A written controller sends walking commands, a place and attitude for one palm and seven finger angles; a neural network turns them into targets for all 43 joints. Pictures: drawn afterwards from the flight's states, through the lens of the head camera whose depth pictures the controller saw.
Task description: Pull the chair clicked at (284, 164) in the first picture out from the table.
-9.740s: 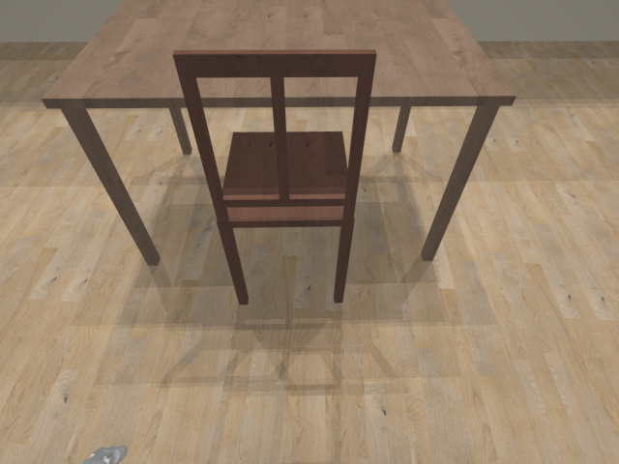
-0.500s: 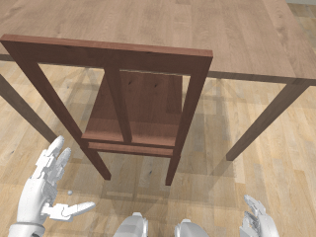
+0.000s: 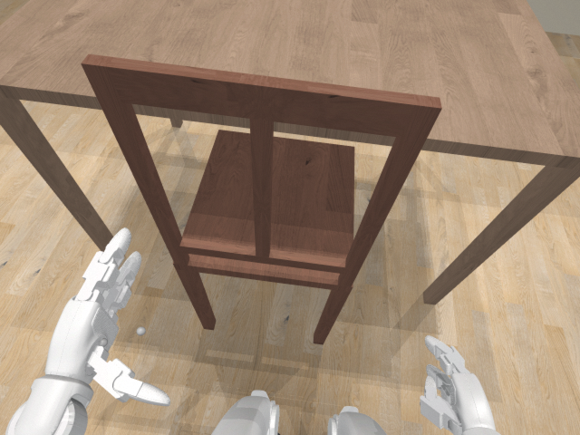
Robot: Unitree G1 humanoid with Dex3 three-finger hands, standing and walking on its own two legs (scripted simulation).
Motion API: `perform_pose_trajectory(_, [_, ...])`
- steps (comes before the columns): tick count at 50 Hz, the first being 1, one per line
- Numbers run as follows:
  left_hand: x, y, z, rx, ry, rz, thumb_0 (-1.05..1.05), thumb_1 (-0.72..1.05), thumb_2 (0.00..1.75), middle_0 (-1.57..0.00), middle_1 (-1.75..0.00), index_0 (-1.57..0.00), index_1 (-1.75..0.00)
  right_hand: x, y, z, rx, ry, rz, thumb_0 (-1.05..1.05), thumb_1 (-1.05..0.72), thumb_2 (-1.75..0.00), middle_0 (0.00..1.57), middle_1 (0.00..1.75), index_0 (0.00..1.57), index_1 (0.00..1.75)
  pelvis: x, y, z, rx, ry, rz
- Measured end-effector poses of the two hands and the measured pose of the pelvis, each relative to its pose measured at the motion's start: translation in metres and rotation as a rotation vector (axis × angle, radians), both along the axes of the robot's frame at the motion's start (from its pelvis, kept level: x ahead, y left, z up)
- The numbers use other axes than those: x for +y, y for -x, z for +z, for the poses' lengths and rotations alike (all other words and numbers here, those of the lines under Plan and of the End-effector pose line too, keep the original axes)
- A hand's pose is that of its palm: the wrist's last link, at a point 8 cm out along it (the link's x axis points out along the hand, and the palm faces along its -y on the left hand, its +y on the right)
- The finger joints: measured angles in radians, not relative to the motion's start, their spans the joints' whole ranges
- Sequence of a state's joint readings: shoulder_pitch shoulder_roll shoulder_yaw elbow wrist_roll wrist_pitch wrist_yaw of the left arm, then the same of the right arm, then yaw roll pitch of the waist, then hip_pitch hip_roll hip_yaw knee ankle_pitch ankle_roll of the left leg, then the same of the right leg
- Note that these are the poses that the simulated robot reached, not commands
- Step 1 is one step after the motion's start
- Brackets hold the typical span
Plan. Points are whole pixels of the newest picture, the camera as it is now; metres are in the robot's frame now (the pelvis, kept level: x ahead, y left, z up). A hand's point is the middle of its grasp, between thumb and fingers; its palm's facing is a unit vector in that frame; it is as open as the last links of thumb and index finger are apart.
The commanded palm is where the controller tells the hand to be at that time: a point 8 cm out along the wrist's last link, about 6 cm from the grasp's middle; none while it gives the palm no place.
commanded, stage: raise the hand toward the chair's back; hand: left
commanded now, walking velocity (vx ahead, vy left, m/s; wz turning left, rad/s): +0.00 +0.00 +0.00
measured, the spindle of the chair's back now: (262, 201) +0.44 +0.08 +0.03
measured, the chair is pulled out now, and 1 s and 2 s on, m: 0.00 0.00 0.00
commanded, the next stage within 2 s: aim the fingers beside a spindle in 0.60 s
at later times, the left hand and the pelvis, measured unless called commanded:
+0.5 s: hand (148, 313) +0.25 +0.20 +0.04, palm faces -0.01 -1.00 -0.05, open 16.9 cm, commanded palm +0.23 +0.25 +0.05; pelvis +0.01 -0.01 +0.00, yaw +0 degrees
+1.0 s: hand (186, 305) +0.27 +0.16 +0.04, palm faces -0.06 -1.00 -0.04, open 16.9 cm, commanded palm +0.24 +0.22 +0.04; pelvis +0.02 -0.04 +0.00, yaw +0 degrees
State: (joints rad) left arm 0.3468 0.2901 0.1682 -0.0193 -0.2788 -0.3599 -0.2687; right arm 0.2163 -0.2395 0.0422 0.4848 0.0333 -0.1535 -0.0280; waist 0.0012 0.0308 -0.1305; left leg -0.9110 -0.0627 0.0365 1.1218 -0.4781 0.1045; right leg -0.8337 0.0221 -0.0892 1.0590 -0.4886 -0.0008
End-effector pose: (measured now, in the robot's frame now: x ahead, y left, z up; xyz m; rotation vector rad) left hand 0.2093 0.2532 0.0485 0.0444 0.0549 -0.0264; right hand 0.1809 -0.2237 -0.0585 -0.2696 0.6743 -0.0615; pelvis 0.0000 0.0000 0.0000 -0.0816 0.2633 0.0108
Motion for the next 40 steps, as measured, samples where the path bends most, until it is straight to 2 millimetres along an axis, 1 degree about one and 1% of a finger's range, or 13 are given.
perform_pose_trajectory(3, [0.008,-0.004,0.011,-0.055,-0.025,0.017,-0.01,-0.49,0.31,-0.06,-0.08,-0.06,-0.08,-0.004,0.009,-0.003,0.028,0.009,-0.006,0.01,-0.90,-0.90,0.20,0.30,0.21,0.30,0.001,0.000,0.000,-0.001,-0.001,0.003])
perform_pose_trajectory(7, [0.015,-0.014,0.004,-0.026,-0.027,0.012,-0.01,-0.49,0.30,-0.06,-0.08,-0.06,-0.08,-0.012,0.019,-0.008,0.060,0.020,-0.033,0.01,-0.90,-0.90,0.20,0.30,0.21,0.30,0.001,0.001,-0.001,0.003,0.001,0.003])
perform_pose_trajectory(11, [0.009,-0.019,-0.008,0.053,0.008,-0.018,-0.01,-0.49,0.30,-0.06,-0.08,-0.06,-0.08,-0.021,0.026,-0.005,0.069,0.030,-0.069,0.01,-0.90,-0.90,0.20,0.30,0.21,0.30,0.000,-0.001,0.002,0.003,0.004,-0.002])
perform_pose_trajectory(15, [0.000,-0.018,-0.001,0.039,0.008,-0.033,-0.01,-0.49,0.30,-0.06,-0.08,-0.06,-0.08,-0.028,0.029,0.002,0.062,0.041,-0.079,0.01,-0.90,-0.90,0.20,0.30,0.20,0.30,-0.002,-0.005,0.007,0.003,0.000,-0.006])
perform_pose_trajectory(18, [-0.001,-0.019,0.009,-0.019,-0.010,-0.012,-0.01,-0.49,0.30,-0.06,-0.08,-0.06,-0.08,-0.031,0.027,0.004,0.058,0.044,-0.073,0.01,-0.90,-0.90,0.20,0.30,0.20,0.30,-0.005,-0.007,0.007,0.005,-0.003,-0.005])
perform_pose_trajectory(20, [0.001,-0.020,0.011,-0.041,-0.019,0.007,-0.01,-0.49,0.30,-0.06,-0.08,-0.06,-0.08,-0.033,0.025,0.003,0.058,0.043,-0.066,0.01,-0.90,-0.90,0.20,0.30,0.20,0.30,-0.008,-0.007,0.006,0.008,-0.003,-0.002])
perform_pose_trajectory(24, [0.001,-0.022,-0.002,-0.002,-0.008,0.022,-0.01,-0.49,0.30,-0.06,-0.08,-0.06,-0.08,-0.035,0.017,-0.002,0.056,0.033,-0.054,0.01,-0.90,-0.90,0.20,0.30,0.20,0.30,-0.012,-0.008,0.003,0.017,-0.002,0.003])
perform_pose_trajectory(26, [-0.003,-0.022,-0.007,0.032,0.002,0.009,-0.01,-0.49,0.30,-0.06,-0.08,-0.06,-0.08,-0.035,0.012,-0.002,0.050,0.027,-0.051,0.01,-0.90,-0.90,0.20,0.30,0.20,0.30,-0.014,-0.009,0.003,0.019,-0.001,0.004])
perform_pose_trajectory(28, [-0.009,-0.021,-0.007,0.048,0.006,-0.008,-0.01,-0.49,0.30,-0.06,-0.08,-0.06,-0.08,-0.035,0.008,-0.001,0.041,0.020,-0.047,0.01,-0.90,-0.90,0.20,0.30,0.20,0.30,-0.016,-0.010,0.005,0.018,-0.001,0.004])
perform_pose_trajectory(32, [-0.017,-0.020,0.006,0.005,-0.012,-0.019,-0.01,-0.49,0.30,-0.06,-0.08,-0.06,-0.08,-0.034,0.001,0.002,0.023,0.006,-0.035,0.01,-0.90,-0.90,0.20,0.30,0.20,0.30,-0.020,-0.013,0.007,0.014,-0.005,0.006])
perform_pose_trajectory(35, [-0.016,-0.022,0.013,-0.034,-0.024,0.003,-0.01,-0.49,0.30,-0.06,-0.08,-0.06,-0.08,-0.034,-0.003,0.000,0.018,-0.003,-0.026,0.01,-0.90,-0.90,0.20,0.30,0.20,0.30,-0.024,-0.014,0.007,0.016,-0.009,0.007])
perform_pose_trajectory(37, [-0.014,-0.024,0.011,-0.031,-0.023,0.018,-0.01,-0.49,0.30,-0.06,-0.08,-0.06,-0.08,-0.035,-0.006,-0.002,0.019,-0.008,-0.022,0.01,-0.90,-0.90,0.20,0.30,0.20,0.30,-0.026,-0.014,0.006,0.019,-0.011,0.009])
perform_pose_trajectory(40, [-0.016,-0.028,-0.001,0.012,-0.005,0.018,-0.01,-0.49,0.30,-0.06,-0.08,-0.06,-0.08,-0.039,-0.008,-0.006,0.023,-0.008,-0.020,0.01,-0.90,-0.90,0.20,0.30,0.20,0.30,-0.030,-0.014,0.004,0.025,-0.012,0.010])
